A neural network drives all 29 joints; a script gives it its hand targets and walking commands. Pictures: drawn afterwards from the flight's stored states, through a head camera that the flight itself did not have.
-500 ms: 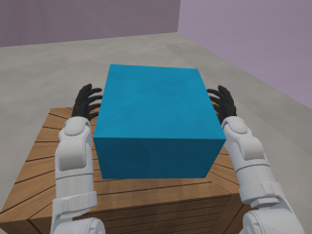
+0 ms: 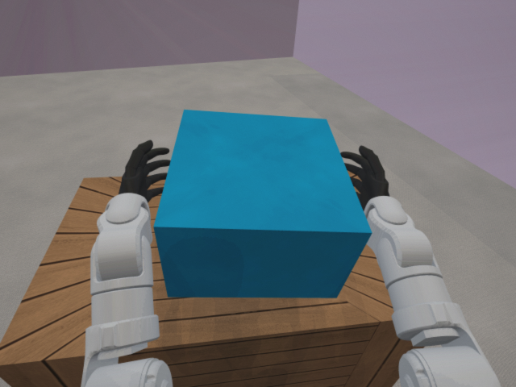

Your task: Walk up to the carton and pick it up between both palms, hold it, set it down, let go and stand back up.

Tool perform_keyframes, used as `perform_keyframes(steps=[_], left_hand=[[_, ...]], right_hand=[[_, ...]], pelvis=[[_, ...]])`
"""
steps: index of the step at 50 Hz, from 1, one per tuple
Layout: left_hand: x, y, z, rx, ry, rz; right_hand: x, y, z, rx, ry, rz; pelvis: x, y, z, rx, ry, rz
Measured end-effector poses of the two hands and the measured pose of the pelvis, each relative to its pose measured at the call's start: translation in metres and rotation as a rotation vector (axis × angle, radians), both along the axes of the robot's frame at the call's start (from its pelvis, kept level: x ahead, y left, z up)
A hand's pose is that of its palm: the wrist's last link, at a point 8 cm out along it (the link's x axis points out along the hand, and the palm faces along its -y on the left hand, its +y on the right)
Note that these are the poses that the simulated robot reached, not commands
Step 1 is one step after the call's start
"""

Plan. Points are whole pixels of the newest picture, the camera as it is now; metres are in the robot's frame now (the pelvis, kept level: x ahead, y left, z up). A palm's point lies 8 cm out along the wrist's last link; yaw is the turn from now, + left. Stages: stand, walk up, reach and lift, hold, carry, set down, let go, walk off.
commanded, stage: hold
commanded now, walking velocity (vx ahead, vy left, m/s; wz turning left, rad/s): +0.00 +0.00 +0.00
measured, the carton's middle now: (255, 198) +0.39 +0.01 +0.15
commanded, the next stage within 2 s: set down in 1.82 s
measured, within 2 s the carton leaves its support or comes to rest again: neither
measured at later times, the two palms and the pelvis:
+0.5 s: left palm (139, 193) +0.35 +0.18 +0.19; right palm (373, 194) +0.36 -0.17 +0.18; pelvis +0.00 +0.00 +0.00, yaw +0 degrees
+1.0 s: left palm (138, 193) +0.35 +0.18 +0.19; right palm (374, 194) +0.35 -0.17 +0.19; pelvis +0.00 +0.00 +0.00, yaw +0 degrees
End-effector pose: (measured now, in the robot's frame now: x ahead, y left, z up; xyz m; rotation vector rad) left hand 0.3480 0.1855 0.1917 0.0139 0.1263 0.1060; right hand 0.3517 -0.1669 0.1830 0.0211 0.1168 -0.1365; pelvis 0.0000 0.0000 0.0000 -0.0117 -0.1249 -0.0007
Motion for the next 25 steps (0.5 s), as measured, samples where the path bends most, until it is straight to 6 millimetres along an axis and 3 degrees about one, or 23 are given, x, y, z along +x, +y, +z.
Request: perform_keyframes(steps=[10, 25], left_hand=[[0.003, -0.003, 0.007, 0.004, -0.021, 0.000], [0.005, -0.004, -0.002, 0.002, -0.010, -0.001]], right_hand=[[0.002, -0.003, 0.007, 0.000, -0.025, 0.000], [0.004, -0.003, 0.001, -0.002, -0.015, 0.005]], pelvis=[[-0.003, 0.002, 0.000, 0.001, 0.011, -0.006], [0.002, 0.001, 0.000, -0.001, 0.011, -0.003]])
